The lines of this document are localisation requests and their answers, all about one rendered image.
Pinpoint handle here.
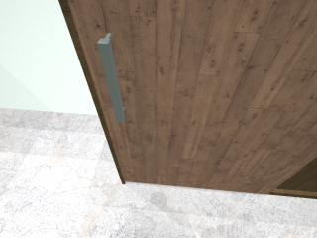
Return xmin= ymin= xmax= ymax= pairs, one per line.
xmin=97 ymin=33 xmax=125 ymax=123

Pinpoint wardrobe door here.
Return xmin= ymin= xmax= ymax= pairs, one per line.
xmin=67 ymin=0 xmax=317 ymax=195
xmin=276 ymin=157 xmax=317 ymax=192

